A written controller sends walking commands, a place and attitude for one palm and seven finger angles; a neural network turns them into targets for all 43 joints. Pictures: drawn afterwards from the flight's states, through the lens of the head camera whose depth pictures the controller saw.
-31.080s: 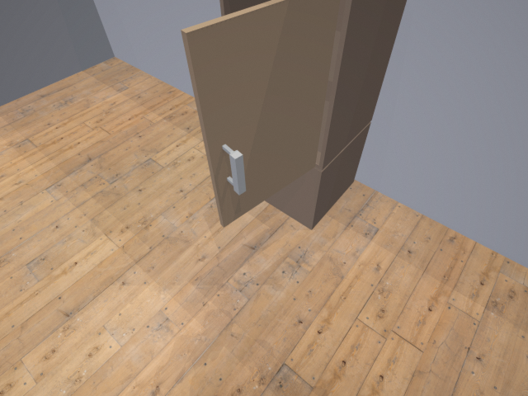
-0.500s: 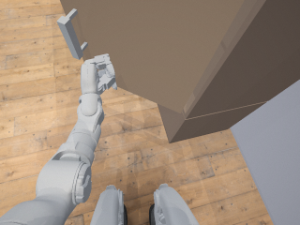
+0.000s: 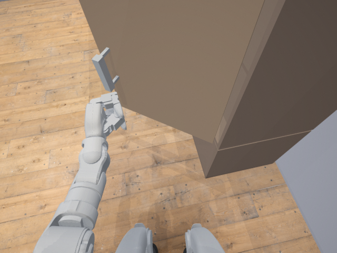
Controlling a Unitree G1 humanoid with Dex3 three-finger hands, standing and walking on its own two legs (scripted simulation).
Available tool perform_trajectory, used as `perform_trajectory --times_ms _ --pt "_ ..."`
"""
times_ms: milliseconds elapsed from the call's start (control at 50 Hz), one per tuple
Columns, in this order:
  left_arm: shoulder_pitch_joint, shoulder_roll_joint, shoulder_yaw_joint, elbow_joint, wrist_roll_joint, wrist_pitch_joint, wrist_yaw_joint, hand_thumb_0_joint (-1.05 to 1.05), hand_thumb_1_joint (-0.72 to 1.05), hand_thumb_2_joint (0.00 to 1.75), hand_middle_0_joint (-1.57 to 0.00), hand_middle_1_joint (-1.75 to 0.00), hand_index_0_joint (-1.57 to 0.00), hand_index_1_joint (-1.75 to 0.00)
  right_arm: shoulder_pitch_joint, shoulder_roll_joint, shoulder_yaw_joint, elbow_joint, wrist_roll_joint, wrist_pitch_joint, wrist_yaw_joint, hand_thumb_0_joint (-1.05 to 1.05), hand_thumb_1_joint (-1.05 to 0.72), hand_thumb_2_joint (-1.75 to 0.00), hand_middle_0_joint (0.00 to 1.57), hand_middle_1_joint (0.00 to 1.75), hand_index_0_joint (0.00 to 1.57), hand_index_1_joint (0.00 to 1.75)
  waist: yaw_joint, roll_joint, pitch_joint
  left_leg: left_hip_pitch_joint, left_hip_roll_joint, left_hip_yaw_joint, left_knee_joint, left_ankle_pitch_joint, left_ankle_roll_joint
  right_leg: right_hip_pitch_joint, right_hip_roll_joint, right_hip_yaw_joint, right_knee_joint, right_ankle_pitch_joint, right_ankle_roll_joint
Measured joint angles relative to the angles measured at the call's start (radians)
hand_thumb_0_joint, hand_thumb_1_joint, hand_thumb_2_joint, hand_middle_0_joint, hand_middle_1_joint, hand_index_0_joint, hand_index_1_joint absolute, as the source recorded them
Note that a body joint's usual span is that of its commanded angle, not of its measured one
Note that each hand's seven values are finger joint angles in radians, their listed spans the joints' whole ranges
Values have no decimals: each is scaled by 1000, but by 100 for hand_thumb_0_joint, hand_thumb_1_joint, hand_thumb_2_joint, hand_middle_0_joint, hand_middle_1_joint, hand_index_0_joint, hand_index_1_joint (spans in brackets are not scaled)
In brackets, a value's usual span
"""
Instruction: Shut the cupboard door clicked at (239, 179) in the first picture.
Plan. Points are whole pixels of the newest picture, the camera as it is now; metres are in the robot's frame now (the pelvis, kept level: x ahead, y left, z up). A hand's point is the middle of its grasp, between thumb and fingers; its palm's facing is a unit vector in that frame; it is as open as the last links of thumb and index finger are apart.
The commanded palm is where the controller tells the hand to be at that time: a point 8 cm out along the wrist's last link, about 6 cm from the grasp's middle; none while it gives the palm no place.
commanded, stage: draw the hand back to the body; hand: left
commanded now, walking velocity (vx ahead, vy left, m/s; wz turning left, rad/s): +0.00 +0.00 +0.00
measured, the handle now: (108, 70) +0.64 +0.18 +0.00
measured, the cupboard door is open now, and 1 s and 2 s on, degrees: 52 52 52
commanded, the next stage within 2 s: step back with the hand held close in 1.34 s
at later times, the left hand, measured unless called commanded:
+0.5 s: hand (43, 150) +0.30 +0.20 +0.16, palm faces +0.11 -0.97 -0.24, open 3.2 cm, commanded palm +0.26 +0.24 +0.17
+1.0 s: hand out of the picture +0.20 +0.31 +0.27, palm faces +0.49 -0.75 -0.45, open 6.4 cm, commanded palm +0.16 +0.34 +0.27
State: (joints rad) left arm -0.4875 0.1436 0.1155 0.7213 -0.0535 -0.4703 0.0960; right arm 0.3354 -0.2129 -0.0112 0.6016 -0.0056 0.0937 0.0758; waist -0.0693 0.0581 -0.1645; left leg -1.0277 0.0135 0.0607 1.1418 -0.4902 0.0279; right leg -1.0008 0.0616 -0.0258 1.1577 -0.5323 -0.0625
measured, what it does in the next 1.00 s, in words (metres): rises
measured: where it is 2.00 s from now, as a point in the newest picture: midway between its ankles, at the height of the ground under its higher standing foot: outside the picture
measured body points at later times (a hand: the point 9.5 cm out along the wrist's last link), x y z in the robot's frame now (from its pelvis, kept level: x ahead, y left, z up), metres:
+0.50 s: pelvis +0.02 +0.02 +0.08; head +0.03 +0.01 +0.53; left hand +0.28 +0.25 +0.17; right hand +0.22 -0.19 +0.00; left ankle +0.03 +0.11 -0.64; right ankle +0.01 -0.08 -0.64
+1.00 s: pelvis +0.03 +0.03 +0.10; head +0.01 +0.01 +0.55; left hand +0.17 +0.35 +0.29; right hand +0.23 -0.17 +0.01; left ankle +0.03 +0.11 -0.64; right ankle +0.01 -0.08 -0.64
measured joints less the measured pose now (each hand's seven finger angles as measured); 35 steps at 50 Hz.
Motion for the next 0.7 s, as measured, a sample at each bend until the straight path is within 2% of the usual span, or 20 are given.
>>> perform_trajectory --times_ms 100,200,260,280,400,560,700 --pt "146 3 -53 -127 -67 39 -45 2 90 90 -130 -150 -130 -150 21 -12 13 4 27 -16 -37 1 -91 -90 20 30 20 30 24 -13 18 155 -10 -19 -119 43 1 168 -5 -12 -131 42 4" --pt "212 19 -89 -210 -71 43 -86 1 90 90 -130 -150 -130 -150 -23 -36 6 -6 38 -43 -62 1 -91 -90 20 30 20 30 20 -33 33 243 -12 -41 -169 61 3 272 -4 -31 -207 67 4" --pt "285 29 -101 -290 -77 72 -110 1 90 90 -129 -148 -129 -149 -57 -53 -1 -33 44 -52 -67 1 -91 -90 20 30 20 30 22 -33 40 295 -12 -35 -198 66 8 324 -3 -22 -241 78 9" --pt "316 33 -101 -322 -82 85 -118 1 90 90 -128 -147 -128 -148 -67 -57 -2 -44 47 -55 -69 1 -91 -90 20 30 20 30 24 -31 42 315 -13 -31 -210 67 10 343 -3 -18 -253 82 12" --pt "521 96 -149 -563 -27 259 -61 1 90 90 -118 -136 -118 -137 -119 -30 10 -101 62 -5 -126 1 -91 -90 19 30 20 30 52 -23 64 498 -29 -9 -355 110 23 515 -17 10 -384 122 27" --pt "642 142 -96 -758 -18 394 -15 1 90 90 -98 -115 -99 -115 -170 7 64 -101 61 -20 -157 1 -91 -90 20 30 20 30 99 -7 112 695 -47 -27 -518 170 30 728 -29 0 -567 187 39" --pt "773 153 -35 -924 -18 446 -6 1 90 90 -79 -94 -80 -95 -174 16 90 -81 45 -63 -144 1 -91 -90 20 30 20 30 118 8 138 809 -60 -32 -624 210 37 848 -40 -1 -683 230 48"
